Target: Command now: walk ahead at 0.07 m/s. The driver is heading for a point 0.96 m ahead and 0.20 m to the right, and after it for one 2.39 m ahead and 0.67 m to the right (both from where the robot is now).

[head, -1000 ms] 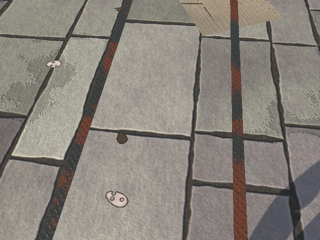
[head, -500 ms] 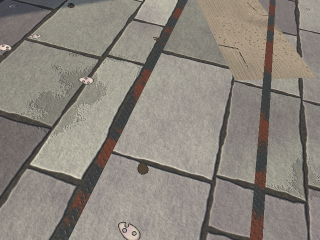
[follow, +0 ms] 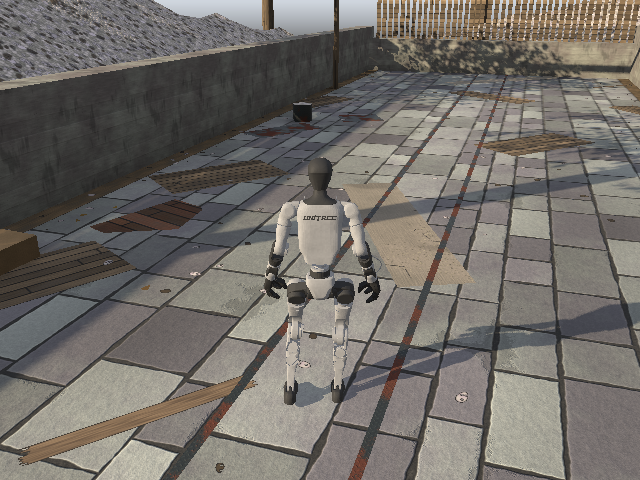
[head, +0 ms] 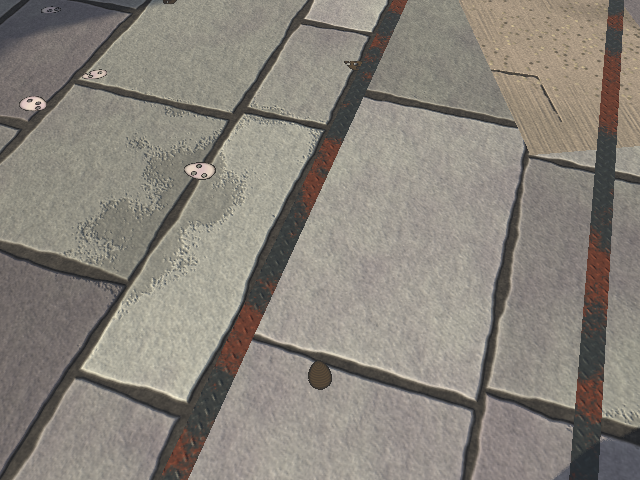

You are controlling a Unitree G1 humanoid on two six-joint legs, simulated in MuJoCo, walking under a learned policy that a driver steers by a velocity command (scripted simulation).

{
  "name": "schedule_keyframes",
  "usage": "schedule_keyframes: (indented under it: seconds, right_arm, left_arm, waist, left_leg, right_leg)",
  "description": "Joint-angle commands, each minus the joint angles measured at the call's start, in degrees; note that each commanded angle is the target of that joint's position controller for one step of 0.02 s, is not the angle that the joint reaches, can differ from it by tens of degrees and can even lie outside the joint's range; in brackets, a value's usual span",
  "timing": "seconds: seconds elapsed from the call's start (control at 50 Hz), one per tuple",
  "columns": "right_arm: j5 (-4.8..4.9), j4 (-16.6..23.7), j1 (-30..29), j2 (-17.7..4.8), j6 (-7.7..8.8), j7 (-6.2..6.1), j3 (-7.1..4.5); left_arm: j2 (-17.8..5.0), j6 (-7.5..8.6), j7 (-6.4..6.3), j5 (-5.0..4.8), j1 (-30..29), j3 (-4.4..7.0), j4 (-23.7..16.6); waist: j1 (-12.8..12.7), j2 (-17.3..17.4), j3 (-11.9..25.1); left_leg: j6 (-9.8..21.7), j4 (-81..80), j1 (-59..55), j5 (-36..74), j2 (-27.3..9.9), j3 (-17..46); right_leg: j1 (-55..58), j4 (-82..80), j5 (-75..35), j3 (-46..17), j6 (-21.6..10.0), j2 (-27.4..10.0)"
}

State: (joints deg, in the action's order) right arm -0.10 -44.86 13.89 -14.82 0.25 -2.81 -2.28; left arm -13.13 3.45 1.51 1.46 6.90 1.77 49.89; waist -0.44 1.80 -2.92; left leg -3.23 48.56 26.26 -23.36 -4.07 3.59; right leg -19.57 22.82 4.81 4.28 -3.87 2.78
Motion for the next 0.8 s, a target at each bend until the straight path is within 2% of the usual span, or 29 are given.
schedule_keyframes:
  seconds: [0.02, 0.06, 0.08, 0.1, 0.12, 0.14, 0.16, 0.18, 0.2, 0.22, 0.26, 0.32, 0.4, 0.62, 0.64, 0.66, 0.7, 0.72, 0.74, 0.78, 0.8]
  right_arm:
    - [-0.12, -0.48, 9.71, -3.34, -1.13, -0.10, -1.01]
    - [-0.84, -0.37, 7.84, -3.43, -1.38, 0.14, -1.33]
    - [-1.38, 0.09, 6.75, -3.55, -1.39, 0.12, -1.45]
    - [-1.76, 1.07, 5.60, -4.40, -1.21, -0.06, -1.51]
    - [-1.54, 2.30, 4.06, -7.75, -0.97, -0.47, -1.98]
    - [-1.11, 0.99, 1.29, -8.84, -0.65, -0.29, -2.37]
    - [-1.26, 1.39, -0.21, -5.25, 0.04, 0.10, -1.65]
    - [-1.62, 0.89, -0.74, -3.57, 0.64, 0.33, -1.12]
    - [-1.54, 0.69, -1.22, -3.41, 1.16, 0.57, -1.02]
    - [-1.12, 0.38, -0.58, -3.23, 1.63, 0.67, -1.05]
    - [-0.47, -0.88, 1.92, -3.98, 2.11, 0.56, -1.32]
    - [-0.34, -1.81, 2.68, -3.83, 2.17, 0.44, -1.37]
    - [-0.19, -3.12, 2.48, -3.36, 1.83, 0.53, -1.40]
    - [-0.05, -7.61, 1.54, -2.37, 0.96, 0.57, -1.46]
    - [0.07, -8.71, 2.83, -2.10, 0.81, 0.55, -1.49]
    - [0.51, -9.29, 3.21, -2.91, 0.60, 0.52, -1.86]
    - [1.00, -9.24, 3.31, -3.75, 0.80, 0.44, -2.18]
    - [1.39, -9.25, 4.18, -4.16, 1.47, 0.43, -2.26]
    - [1.75, -9.70, 5.71, -5.11, 2.32, 0.54, -2.52]
    - [1.97, -10.75, 7.71, -7.64, 3.80, 0.96, -3.32]
    - [1.86, -10.61, 7.04, -7.30, 4.30, 1.18, -3.25]
  left_arm:
    - [-7.67, -0.15, -0.68, -0.56, -4.30, 1.58, -3.20]
    - [-6.76, -1.13, -0.88, -1.02, -5.21, 1.05, -2.89]
    - [-5.18, -1.36, -0.91, -1.01, -4.74, 0.40, -2.40]
    - [-3.69, -1.48, -0.89, -0.85, -3.03, -0.22, -1.52]
    - [-3.97, -1.47, -0.91, -0.54, -0.76, -0.17, -1.15]
    - [-3.05, -1.71, -1.32, -0.86, 2.02, -0.03, -0.69]
    - [-4.80, -2.02, -1.83, -0.63, 1.30, 0.26, 0.11]
    - [-5.12, -2.28, -2.12, -0.73, 1.32, 0.44, 0.51]
    - [-4.84, -2.59, -2.37, -0.67, 2.00, 0.37, 1.30]
    - [-5.42, -2.66, -2.43, -0.49, 2.44, 0.50, 1.94]
    - [-4.81, -2.31, -2.23, -0.75, 1.97, 0.39, 2.80]
    - [-4.78, -1.95, -2.10, -1.26, 1.40, 0.42, 4.11]
    - [-4.92, -2.43, -2.45, -1.53, 1.91, 0.51, 6.11]
    - [-5.55, -3.63, -3.56, -1.71, 2.58, 0.74, 9.90]
    - [-5.10, -3.72, -3.55, -1.78, 3.78, 0.69, 10.79]
    - [-5.45, -3.83, -3.52, -2.21, 4.38, 0.95, 11.30]
    - [-5.57, -3.37, -3.46, -2.65, 3.22, 1.11, 10.73]
    - [-5.13, -2.54, -3.37, -2.85, 2.20, 0.99, 10.02]
    - [-4.28, -1.45, -3.12, -2.98, 1.22, 0.80, 9.37]
    - [-2.53, 0.69, -2.14, -3.12, 0.00, 0.47, 8.28]
    - [-2.67, 1.45, -1.65, -3.13, -0.09, 0.50, 8.03]
  waist:
    - [3.01, -7.80, 10.27]
    - [3.44, -7.48, 7.35]
    - [3.45, -7.08, 5.52]
    - [3.08, -5.05, 3.23]
    - [0.58, 0.18, 1.07]
    - [-2.96, 9.78, 0.80]
    - [-1.99, 9.46, -0.65]
    - [-2.14, 8.88, -0.94]
    - [-2.29, 7.73, -0.84]
    - [-1.74, 5.16, -0.25]
    - [-0.65, 1.46, 1.94]
    - [0.07, -0.24, 4.56]
    - [0.04, -1.67, 5.23]
    - [-0.33, -1.47, 3.51]
    - [-0.27, -1.22, 4.71]
    - [-0.27, -0.52, 3.75]
    - [0.32, 0.66, -1.94]
    - [0.92, 1.46, -4.69]
    - [1.53, 3.46, -6.30]
    - [1.69, 8.89, -6.89]
    - [1.14, 8.56, -6.90]
  left_leg:
    - [0.70, -7.73, -15.38, 9.44, 0.10, -1.70]
    - [2.03, -13.53, -19.20, 12.76, 1.39, -3.21]
    - [2.87, -16.08, -20.03, 11.71, 1.20, -2.84]
    - [4.14, -21.28, -19.39, 12.57, -1.15, 0.24]
    - [5.77, -25.42, -15.77, 11.39, -5.09, 4.77]
    - [7.13, -28.69, -5.49, -3.45, -4.42, 5.70]
    - [6.40, -31.29, -1.34, -9.77, -2.58, 5.07]
    - [5.25, -31.58, -0.63, -9.39, -2.10, 4.50]
    - [4.32, -30.28, -1.44, -5.53, -1.20, 3.42]
    - [3.89, -28.53, -3.75, -0.99, -0.60, 2.41]
    - [3.94, -25.00, -9.07, 8.61, 0.02, 1.16]
    - [4.69, -22.37, -13.16, 17.85, 0.38, 0.25]
    - [4.99, -21.45, -14.65, 22.99, 0.92, -0.60]
    - [4.78, -22.45, -15.28, 24.66, 1.89, -1.96]
    - [5.02, -22.82, -15.95, 18.20, 2.55, -2.65]
    - [6.03, -22.71, -15.04, 7.65, 3.16, -2.83]
    - [8.72, -25.46, -10.80, -13.69, 1.23, 0.89]
    - [10.19, -27.50, -9.98, -18.76, -0.79, 4.17]
    - [11.98, -29.65, -10.96, -21.01, -3.71, 8.68]
    - [16.52, -34.49, -14.38, -19.88, -11.38, 20.39]
    - [17.12, -34.26, -13.80, -15.20, -12.76, 22.07]
  right_leg:
    - [-2.41, -9.07, -1.54, -9.48, -10.03, -14.55]
    - [-6.43, -9.16, 16.89, -9.76, -6.76, -12.64]
    - [-7.83, -8.55, 23.10, -9.90, -4.43, -11.42]
    - [-8.39, -6.74, 27.20, -9.43, -1.40, -9.64]
    - [-7.42, -1.74, 25.69, -7.02, 1.27, -6.17]
    - [0.93, 1.16, 17.73, -2.34, 2.66, -2.95]
    - [5.28, 3.69, 13.30, -2.02, 3.39, -2.92]
    - [6.53, 4.18, 11.12, -2.15, 3.18, -3.17]
    - [6.89, 3.64, 10.10, -2.70, 2.82, -3.93]
    - [6.10, 3.14, 9.38, -3.26, 2.44, -4.40]
    - [4.94, 2.69, 6.85, -3.81, 2.02, -4.80]
    - [5.61, 3.47, 1.69, -3.84, 2.31, -5.04]
    - [7.08, 4.40, -2.04, -3.78, 2.45, -5.15]
    - [9.06, 4.38, -4.14, -3.96, 2.63, -5.41]
    - [9.50, 4.57, 1.99, -2.96, 2.46, -4.55]
    - [8.16, 5.93, 12.53, -1.59, 1.85, -3.12]
    - [1.48, 6.94, 29.30, -2.02, 0.46, -2.79]
    - [-1.92, 8.28, 31.34, -2.57, -0.02, -3.09]
    - [-5.15, 11.19, 29.61, -2.19, -0.12, -3.05]
    - [-9.17, 18.34, 21.43, -0.88, -0.71, -2.39]
    - [-8.34, 18.17, 20.57, -1.86, -1.67, -3.08]
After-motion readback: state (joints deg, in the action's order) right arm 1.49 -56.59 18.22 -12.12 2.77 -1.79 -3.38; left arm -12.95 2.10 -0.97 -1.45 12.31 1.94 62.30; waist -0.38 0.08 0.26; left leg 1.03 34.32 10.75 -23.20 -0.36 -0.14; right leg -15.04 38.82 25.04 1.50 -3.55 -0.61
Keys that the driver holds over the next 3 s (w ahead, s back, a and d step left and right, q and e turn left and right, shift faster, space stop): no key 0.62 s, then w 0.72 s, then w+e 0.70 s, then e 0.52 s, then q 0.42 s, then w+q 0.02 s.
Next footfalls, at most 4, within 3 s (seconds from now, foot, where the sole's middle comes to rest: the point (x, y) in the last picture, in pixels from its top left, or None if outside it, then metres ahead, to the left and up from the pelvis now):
0.10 left None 0.10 0.15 -0.77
1.30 left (274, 451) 0.51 0.14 -0.77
1.88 right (400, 336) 0.78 -0.14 -0.77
2.34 left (375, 231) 1.09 -0.10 -0.77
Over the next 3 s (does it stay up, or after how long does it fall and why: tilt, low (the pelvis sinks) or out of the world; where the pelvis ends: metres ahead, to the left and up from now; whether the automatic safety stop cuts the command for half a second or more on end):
stays up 0.92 -0.13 0.00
